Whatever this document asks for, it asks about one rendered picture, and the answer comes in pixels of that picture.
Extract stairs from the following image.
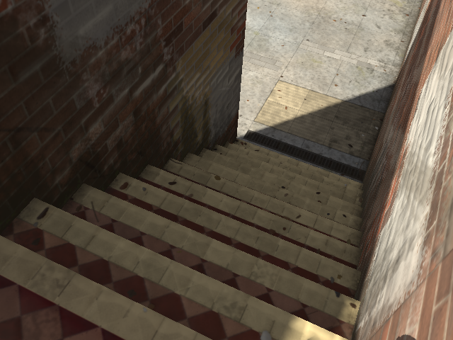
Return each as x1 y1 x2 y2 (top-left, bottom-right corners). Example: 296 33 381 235
0 138 364 340

